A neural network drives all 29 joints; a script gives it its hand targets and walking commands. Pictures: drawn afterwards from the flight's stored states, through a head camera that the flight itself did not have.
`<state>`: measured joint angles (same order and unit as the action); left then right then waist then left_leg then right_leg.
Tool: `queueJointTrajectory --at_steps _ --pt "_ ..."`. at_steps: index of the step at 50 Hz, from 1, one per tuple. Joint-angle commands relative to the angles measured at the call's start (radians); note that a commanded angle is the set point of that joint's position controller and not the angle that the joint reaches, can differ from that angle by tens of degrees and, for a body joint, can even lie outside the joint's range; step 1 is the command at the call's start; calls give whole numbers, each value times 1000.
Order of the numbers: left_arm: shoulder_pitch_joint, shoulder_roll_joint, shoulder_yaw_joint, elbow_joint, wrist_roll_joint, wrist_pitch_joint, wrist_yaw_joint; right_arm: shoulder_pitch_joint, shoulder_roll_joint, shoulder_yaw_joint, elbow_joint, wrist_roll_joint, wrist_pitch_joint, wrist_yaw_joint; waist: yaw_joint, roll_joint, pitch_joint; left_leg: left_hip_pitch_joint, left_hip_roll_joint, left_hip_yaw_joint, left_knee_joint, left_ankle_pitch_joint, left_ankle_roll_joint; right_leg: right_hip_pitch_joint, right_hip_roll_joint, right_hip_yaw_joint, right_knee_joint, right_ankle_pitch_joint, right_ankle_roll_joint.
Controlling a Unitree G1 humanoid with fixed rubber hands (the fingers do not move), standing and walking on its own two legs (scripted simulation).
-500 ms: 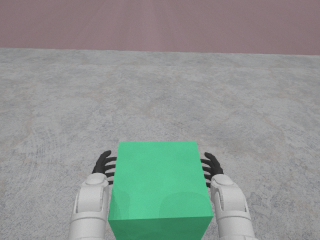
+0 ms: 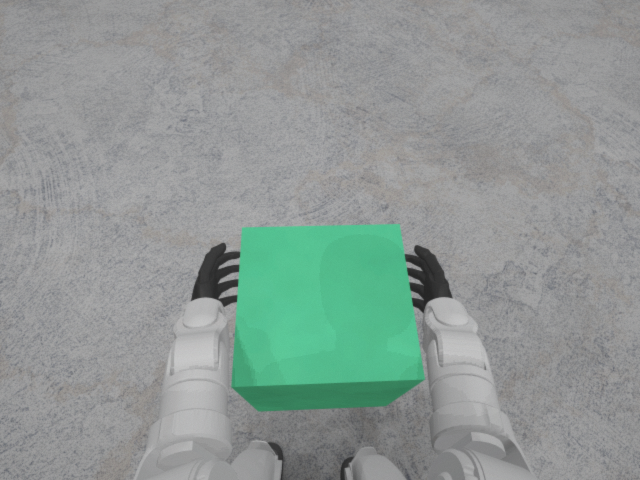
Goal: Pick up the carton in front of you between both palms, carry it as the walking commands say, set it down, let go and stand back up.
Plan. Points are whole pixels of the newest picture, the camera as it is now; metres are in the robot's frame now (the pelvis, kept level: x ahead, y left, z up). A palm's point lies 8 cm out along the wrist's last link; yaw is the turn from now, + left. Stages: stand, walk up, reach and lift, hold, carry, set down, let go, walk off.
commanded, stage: set down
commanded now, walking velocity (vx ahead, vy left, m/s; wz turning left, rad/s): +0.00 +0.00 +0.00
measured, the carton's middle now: (322, 327) +0.34 -0.01 -0.12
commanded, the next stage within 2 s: none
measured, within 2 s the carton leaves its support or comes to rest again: neither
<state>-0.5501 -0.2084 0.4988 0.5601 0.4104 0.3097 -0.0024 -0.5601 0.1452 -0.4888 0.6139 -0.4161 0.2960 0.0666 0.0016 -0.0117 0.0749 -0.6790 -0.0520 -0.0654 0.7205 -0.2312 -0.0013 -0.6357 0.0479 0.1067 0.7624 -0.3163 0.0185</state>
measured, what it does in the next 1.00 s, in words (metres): lowers itself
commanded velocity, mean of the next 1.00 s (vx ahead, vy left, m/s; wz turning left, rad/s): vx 0.00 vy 0.00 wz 0.00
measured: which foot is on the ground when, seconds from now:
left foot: down 0.00-1.00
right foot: down 0.00-1.00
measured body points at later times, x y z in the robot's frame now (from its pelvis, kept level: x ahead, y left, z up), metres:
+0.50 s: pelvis -0.01 -0.02 -0.13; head +0.21 -0.01 +0.27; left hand +0.40 +0.15 -0.21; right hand +0.42 -0.16 -0.22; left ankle +0.07 +0.12 -0.71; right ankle +0.03 -0.13 -0.71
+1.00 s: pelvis -0.05 -0.01 -0.26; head +0.25 +0.00 +0.08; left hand +0.43 +0.15 -0.38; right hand +0.45 -0.15 -0.38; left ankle +0.07 +0.12 -0.71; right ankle +0.03 -0.13 -0.71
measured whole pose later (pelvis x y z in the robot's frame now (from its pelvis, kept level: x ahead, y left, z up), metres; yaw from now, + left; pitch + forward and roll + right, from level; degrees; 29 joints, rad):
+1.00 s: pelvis -0.05 -0.01 -0.26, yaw -1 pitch +46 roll -1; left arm -0.93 -0.04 0.42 0.67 0.12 0.17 0.13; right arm -1.02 -0.10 -0.31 0.83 -0.10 0.16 -0.05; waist 0.02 0.00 -0.11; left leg -2.10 -0.13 -0.10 1.77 -0.47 -0.07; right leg -2.05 0.14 0.07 1.82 -0.58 0.06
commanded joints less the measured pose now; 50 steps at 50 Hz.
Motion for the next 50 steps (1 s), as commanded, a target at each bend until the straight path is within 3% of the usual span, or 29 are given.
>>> queueJointTrajectory --at_steps 1,6,10,15,19,27,40,50 --pt "-420 -733 -471 56 -147 -139 -127 -460 729 468 28 169 -146 136 3 6 -628 255 -60 6 82 298 -17 -111 87 -67 16 226 -14" --pt "-454 -815 -683 -29 -243 -219 -117 -488 824 686 -39 277 -224 110 1 -1 -1065 167 -75 13 264 492 -23 -194 95 -57 176 432 12" --pt "-448 -801 -741 -63 -273 -209 -117 -483 833 751 -82 313 -212 87 10 -5 -1173 -11 -88 42 338 399 -35 -234 96 -51 249 410 26" --pt "-488 -784 -690 4 -267 -160 -133 -523 834 718 -34 310 -155 86 20 -24 -1057 -258 -93 60 397 160 -33 -377 98 -55 303 204 30" --pt "-526 -774 -627 72 -251 -135 -136 -569 822 655 37 292 -132 86 26 -25 -1002 -380 -97 65 449 84 -29 -492 103 -62 354 119 25" --pt "-636 -761 -570 128 -255 -151 -107 -684 772 591 105 286 -154 70 18 -7 -1058 -513 -108 72 593 80 -38 -686 120 -87 506 88 20" --pt "-833 -727 -620 85 -326 -160 -32 -881 684 630 97 366 -168 51 15 12 -1217 -611 -119 96 822 56 -68 -894 135 -136 754 18 24" --pt "-993 -681 -586 105 -344 -151 -17 -1029 627 597 163 384 -157 58 16 14 -1194 -719 -116 112 959 -5 -69 -1036 133 -157 893 -54 18"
